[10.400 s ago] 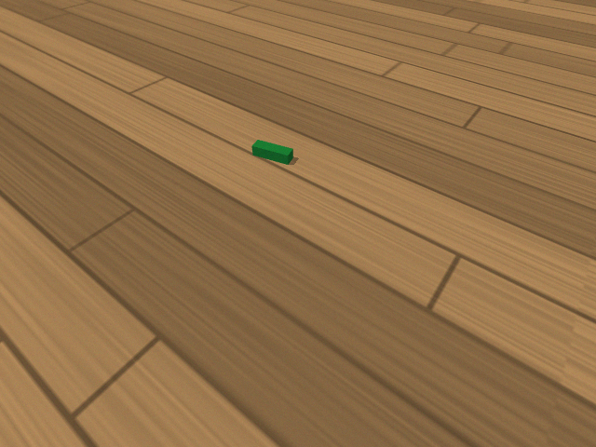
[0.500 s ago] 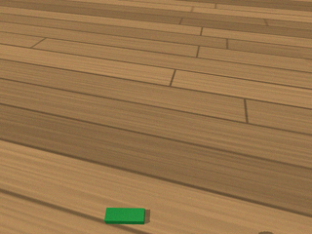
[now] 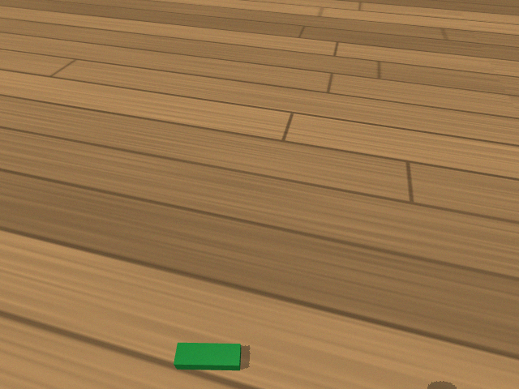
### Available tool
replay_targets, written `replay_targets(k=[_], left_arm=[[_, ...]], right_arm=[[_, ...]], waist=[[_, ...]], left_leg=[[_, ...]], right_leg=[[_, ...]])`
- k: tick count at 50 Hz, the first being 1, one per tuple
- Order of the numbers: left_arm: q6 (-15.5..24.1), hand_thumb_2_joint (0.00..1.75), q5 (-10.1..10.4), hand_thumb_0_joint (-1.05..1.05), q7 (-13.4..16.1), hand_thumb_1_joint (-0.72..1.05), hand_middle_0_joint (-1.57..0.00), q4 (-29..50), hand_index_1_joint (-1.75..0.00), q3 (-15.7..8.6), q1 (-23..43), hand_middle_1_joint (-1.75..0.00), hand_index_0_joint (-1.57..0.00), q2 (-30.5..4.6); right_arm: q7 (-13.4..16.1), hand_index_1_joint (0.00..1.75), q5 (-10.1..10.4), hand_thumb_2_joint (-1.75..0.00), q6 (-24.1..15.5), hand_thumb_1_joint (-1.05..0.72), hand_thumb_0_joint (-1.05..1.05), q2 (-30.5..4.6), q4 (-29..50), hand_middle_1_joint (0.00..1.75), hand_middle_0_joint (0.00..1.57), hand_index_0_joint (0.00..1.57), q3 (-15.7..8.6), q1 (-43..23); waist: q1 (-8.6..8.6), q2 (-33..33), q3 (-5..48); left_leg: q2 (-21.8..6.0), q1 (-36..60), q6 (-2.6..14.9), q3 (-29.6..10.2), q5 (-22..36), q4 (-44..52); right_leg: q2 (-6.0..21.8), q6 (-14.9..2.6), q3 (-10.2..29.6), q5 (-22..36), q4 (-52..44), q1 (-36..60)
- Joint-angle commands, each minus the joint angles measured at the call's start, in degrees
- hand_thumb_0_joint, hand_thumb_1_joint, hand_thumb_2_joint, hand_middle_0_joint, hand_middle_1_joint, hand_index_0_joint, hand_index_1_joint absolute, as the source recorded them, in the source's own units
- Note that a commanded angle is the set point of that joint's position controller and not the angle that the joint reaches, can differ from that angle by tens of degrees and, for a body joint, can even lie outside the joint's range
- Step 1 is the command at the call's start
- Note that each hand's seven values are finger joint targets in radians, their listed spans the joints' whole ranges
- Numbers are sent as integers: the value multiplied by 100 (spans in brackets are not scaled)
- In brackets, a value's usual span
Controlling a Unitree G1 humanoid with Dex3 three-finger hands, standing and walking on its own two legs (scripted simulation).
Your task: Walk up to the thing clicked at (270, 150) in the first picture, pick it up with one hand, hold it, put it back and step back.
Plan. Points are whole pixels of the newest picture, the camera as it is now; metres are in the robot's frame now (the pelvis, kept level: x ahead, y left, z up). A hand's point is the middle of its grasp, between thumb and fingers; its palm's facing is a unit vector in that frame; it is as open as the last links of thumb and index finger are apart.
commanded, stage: stand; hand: left
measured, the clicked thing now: (208, 356) +0.39 +0.20 -0.75
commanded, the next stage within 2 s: walk up in 0.76 s
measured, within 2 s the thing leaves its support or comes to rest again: neither
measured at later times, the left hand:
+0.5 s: hand out of the picture +0.08 +0.25 -0.16, palm faces -0.04 -0.94 -0.34, open 7.4 cm
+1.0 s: hand out of the picture +0.08 +0.24 -0.16, palm faces -0.05 -0.92 -0.38, open 7.4 cm
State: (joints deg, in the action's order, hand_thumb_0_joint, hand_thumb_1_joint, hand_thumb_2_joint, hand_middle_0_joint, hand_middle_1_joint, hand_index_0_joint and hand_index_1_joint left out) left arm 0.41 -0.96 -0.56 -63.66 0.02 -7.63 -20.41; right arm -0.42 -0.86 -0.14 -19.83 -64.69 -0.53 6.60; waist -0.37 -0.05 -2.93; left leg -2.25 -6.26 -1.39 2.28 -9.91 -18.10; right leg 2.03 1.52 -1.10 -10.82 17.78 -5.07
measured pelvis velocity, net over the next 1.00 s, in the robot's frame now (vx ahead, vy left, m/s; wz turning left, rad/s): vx -0.01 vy -0.04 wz -0.04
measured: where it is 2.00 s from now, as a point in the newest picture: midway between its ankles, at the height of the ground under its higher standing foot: outside the picture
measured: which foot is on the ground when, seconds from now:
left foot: down 0.00-1.00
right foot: down 0.00-0.80, up 0.82-1.00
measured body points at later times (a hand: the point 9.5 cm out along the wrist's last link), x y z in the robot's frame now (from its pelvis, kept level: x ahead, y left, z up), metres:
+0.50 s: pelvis +0.00 +0.00 +0.00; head +0.02 +0.00 +0.45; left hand +0.08 +0.30 -0.13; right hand +0.08 -0.30 -0.13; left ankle +0.00 +0.13 -0.75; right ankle -0.01 -0.14 -0.75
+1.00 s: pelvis -0.01 -0.04 -0.02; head +0.03 -0.04 +0.43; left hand +0.09 +0.29 -0.13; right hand +0.05 -0.38 -0.12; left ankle +0.00 +0.13 -0.75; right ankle -0.03 -0.19 -0.72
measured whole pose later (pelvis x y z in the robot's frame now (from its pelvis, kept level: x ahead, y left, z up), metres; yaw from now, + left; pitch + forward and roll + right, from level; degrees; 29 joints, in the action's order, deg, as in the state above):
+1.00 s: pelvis -0.01 -0.04 -0.02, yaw -2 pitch -1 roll +0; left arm -5.0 -2.0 -3.5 -53.5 -5.7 -8.2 -25.6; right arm 2.7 -2.4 -1.1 -23.0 -56.3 -4.4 10.0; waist 0.0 -1.7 -6.7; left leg -6.7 -12.9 -3.2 2.3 -14.6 -29.2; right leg 1.3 -1.3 4.2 -27.4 46.0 -19.2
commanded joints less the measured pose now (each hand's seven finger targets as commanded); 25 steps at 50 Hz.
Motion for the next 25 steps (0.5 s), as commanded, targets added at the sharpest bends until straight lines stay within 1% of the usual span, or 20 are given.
replay_targets(k=[1,2,3,8,10,13,18,21,22,23,24,25], left_arm=[[122,90,36,0,107,90,-20,321,-30,-221,185,-30,-20,-1201],[118,90,29,0,109,90,-20,338,-30,-227,226,-30,-20,-1212],[120,90,30,0,105,90,-20,340,-30,-228,198,-30,-20,-1226],[116,90,28,0,110,90,-20,305,-30,-211,169,-30,-20,-1188],[123,90,28,0,118,90,-20,316,-30,-221,211,-30,-20,-1218],[122,90,49,0,112,90,-20,330,-30,-215,213,-30,-20,-1204],[122,90,31,0,119,90,-20,338,-30,-215,217,-30,-20,-1201],[123,90,41,0,119,90,-20,314,-30,-223,237,-30,-20,-1220],[125,90,38,0,114,90,-20,316,-30,-214,196,-30,-20,-1201],[125,90,35,0,116,90,-20,333,-30,-227,239,-30,-20,-1224],[120,90,40,0,119,90,-20,333,-30,-222,248,-30,-20,-1217],[128,90,46,0,122,90,-20,333,-30,-220,229,-30,-20,-1202]], right_arm=[[69,30,30,-90,-132,-90,0,-1251,308,30,20,20,-202,-221],[73,30,20,-90,-131,-90,0,-1243,320,30,20,20,-205,-192],[76,30,26,-90,-138,-90,0,-1259,322,30,20,20,-204,-241],[75,30,36,-90,-139,-90,0,-1264,313,30,20,20,-197,-246],[72,30,37,-90,-132,-90,0,-1246,318,30,20,20,-204,-212],[73,30,26,-90,-130,-90,0,-1248,309,30,20,20,-199,-206],[76,30,26,-90,-128,-90,0,-1249,336,30,20,20,-202,-224],[74,30,30,-90,-133,-90,0,-1233,325,30,20,20,-188,-207],[72,30,28,-90,-133,-90,0,-1255,333,30,20,20,-197,-259],[74,30,21,-90,-133,-90,0,-1233,344,30,20,20,-200,-208],[74,30,30,-90,-128,-90,0,-1244,339,30,20,20,-200,-221],[73,30,27,-90,-131,-90,0,-1247,343,30,20,20,-206,-231]], waist=[[22,7,355],[2,27,379],[25,40,424],[32,14,367],[8,-100,429],[14,-5,397],[19,-9,435],[11,-22,366],[42,-12,418],[15,-27,474],[17,-16,413],[25,-23,452]], left_leg=[[-605,181,194,-526,742,249],[-582,119,196,-493,724,244],[-602,205,202,-506,808,232],[-599,192,201,-519,839,223],[-620,279,199,-519,939,203],[-598,230,187,-488,876,209],[-601,202,208,-469,897,181],[-595,181,190,-497,847,226],[-624,273,205,-503,910,187],[-611,229,213,-479,918,187],[-602,214,188,-501,993,210],[-617,244,200,-494,1010,174]], right_leg=[[593,-251,455,720,-260,-103],[610,-253,470,769,-260,-73],[609,-255,477,854,-242,-77],[589,-229,450,867,-244,-104],[601,-255,446,922,-203,-117],[610,-263,472,891,-223,-96],[613,-252,460,1028,-223,-19],[605,-239,466,909,-223,-50],[606,-245,444,935,-218,-63],[633,-260,482,982,-221,-17],[596,-256,445,1027,-219,-33],[610,-250,446,1051,-220,-2]])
